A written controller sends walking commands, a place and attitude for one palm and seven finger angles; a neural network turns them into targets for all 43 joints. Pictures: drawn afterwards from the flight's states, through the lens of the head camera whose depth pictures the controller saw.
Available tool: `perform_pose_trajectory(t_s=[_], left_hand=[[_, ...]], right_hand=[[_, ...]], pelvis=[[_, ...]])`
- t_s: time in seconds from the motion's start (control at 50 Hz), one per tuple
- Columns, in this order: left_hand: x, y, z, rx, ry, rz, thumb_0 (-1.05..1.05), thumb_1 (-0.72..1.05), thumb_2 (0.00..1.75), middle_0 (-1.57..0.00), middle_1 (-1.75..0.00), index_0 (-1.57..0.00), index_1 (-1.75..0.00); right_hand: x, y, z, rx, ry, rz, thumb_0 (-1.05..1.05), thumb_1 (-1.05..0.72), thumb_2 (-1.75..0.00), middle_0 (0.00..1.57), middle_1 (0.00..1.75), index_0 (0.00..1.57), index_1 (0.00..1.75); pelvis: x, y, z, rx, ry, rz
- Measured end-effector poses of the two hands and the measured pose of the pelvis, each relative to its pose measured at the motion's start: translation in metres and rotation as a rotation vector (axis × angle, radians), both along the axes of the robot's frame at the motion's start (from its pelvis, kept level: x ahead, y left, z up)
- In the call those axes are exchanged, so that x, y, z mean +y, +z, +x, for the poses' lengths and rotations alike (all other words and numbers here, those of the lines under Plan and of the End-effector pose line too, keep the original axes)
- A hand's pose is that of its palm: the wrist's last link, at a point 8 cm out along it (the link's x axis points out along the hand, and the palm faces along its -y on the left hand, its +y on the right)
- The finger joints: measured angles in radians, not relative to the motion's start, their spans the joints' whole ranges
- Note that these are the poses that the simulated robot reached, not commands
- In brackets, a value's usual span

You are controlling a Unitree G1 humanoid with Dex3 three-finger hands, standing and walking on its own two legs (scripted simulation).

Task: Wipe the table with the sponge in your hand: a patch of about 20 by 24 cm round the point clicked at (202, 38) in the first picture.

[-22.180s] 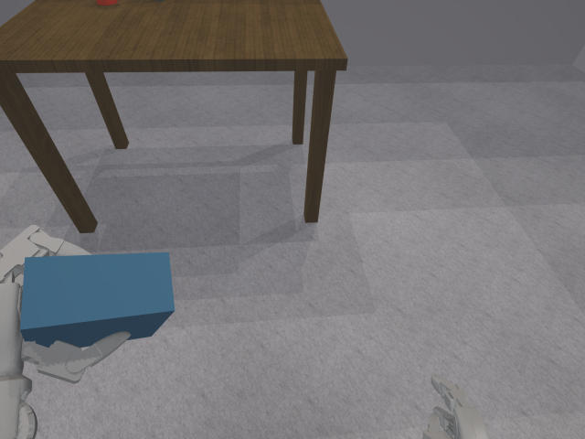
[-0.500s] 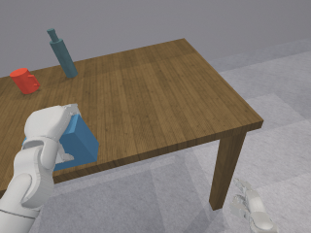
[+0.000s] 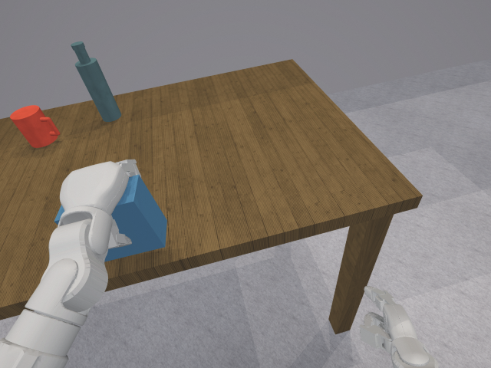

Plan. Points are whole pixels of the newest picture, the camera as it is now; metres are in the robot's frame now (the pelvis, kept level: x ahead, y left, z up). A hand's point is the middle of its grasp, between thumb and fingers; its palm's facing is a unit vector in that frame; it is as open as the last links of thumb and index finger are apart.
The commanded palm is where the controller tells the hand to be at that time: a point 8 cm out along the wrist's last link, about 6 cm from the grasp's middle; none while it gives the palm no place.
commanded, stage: move the sponge above the wiping area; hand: left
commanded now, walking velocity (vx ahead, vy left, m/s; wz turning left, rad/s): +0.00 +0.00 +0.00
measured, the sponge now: (123, 227) +0.29 +0.26 +0.10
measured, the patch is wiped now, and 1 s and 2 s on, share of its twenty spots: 0.00 0.00 0.00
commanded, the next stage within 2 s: lower the sponge onto the table in 1.62 s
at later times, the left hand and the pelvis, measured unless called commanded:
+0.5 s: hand (127, 196) +0.33 +0.26 +0.13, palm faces +0.04 -0.07 -1.00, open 10.4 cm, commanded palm +0.30 +0.27 +0.21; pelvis +0.02 +0.00 +0.00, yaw +0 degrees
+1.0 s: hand (140, 187) +0.35 +0.25 +0.13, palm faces +0.04 -0.06 -1.00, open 10.4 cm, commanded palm +0.32 +0.26 +0.20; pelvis +0.03 -0.01 +0.00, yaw +0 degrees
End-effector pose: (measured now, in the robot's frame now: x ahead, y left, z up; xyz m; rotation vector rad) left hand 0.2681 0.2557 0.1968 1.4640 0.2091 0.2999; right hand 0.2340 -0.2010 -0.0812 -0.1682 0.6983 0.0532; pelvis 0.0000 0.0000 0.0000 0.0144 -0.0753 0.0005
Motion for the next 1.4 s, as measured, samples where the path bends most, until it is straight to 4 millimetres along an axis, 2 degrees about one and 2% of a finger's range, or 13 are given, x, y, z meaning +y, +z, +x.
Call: perform_pose_trajectory(t_s=[0.24, 0.38, 0.56, 0.92, 1.02, 1.14, 1.26, 1.4], left_hand=[[0.008, -0.005, 0.020, 0.023, 0.051, 0.001, -0.01, -0.53, 1.03, -0.72, -1.31, -0.72, -1.31], [0.004, -0.013, 0.031, 0.054, 0.019, 0.003, -0.01, -0.53, 1.03, -0.72, -1.31, -0.72, -1.31], [0.003, -0.013, 0.043, 0.031, 0.019, 0.007, 0.00, -0.53, 1.03, -0.72, -1.31, -0.72, -1.31], [-0.008, -0.021, 0.063, 0.056, 0.011, 0.012, 0.00, -0.53, 1.03, -0.72, -1.31, -0.72, -1.31], [-0.009, -0.013, 0.063, 0.023, 0.008, 0.016, 0.00, -0.53, 1.03, -0.72, -1.31, -0.72, -1.31], [-0.008, -0.003, 0.054, -0.003, 0.026, 0.012, 0.00, -0.53, 1.03, -0.72, -1.31, -0.72, -1.31], [-0.010, -0.008, 0.041, 0.025, 0.039, 0.006, 0.00, -0.53, 1.03, -0.72, -1.31, -0.72, -1.31], [-0.011, -0.010, 0.039, 0.038, 0.020, 0.017, 0.00, -0.53, 1.03, -0.72, -1.31, -0.72, -1.31]], right_hand=[[-0.006, -0.003, 0.004, 0.032, -0.009, -0.006, 0.01, -0.90, -0.90, 0.20, 0.30, 0.20, 0.30], [-0.013, -0.006, 0.004, 0.047, -0.025, -0.022, 0.01, -0.90, -0.90, 0.20, 0.30, 0.20, 0.30], [-0.020, -0.009, 0.002, 0.071, -0.043, -0.031, 0.01, -0.90, -0.90, 0.20, 0.30, 0.20, 0.30], [-0.021, -0.010, 0.003, 0.076, -0.056, -0.022, 0.01, -0.90, -0.90, 0.20, 0.30, 0.20, 0.30], [-0.023, -0.011, 0.002, 0.079, -0.060, -0.021, 0.01, -0.90, -0.90, 0.20, 0.30, 0.20, 0.30], [-0.024, -0.012, 0.004, 0.077, -0.059, -0.006, 0.01, -0.90, -0.90, 0.20, 0.30, 0.20, 0.30], [-0.019, -0.008, 0.010, 0.057, -0.043, 0.000, 0.01, -0.90, -0.90, 0.19, 0.30, 0.20, 0.30], [-0.014, -0.002, 0.012, 0.028, -0.022, -0.010, 0.01, -0.90, -0.90, 0.19, 0.30, 0.20, 0.30]], pelvis=[[-0.002, 0.001, 0.009, 0.017, 0.003, -0.002], [-0.003, 0.001, 0.015, 0.028, 0.004, -0.003], [-0.005, 0.001, 0.021, 0.038, 0.004, -0.004], [-0.006, 0.001, 0.024, 0.048, 0.011, -0.003], [-0.006, 0.001, 0.025, 0.047, 0.008, -0.004], [-0.005, 0.001, 0.026, 0.044, 0.004, -0.003], [-0.005, 0.000, 0.023, 0.033, 0.008, -0.001], [-0.009, 0.000, 0.015, 0.023, 0.015, -0.001]])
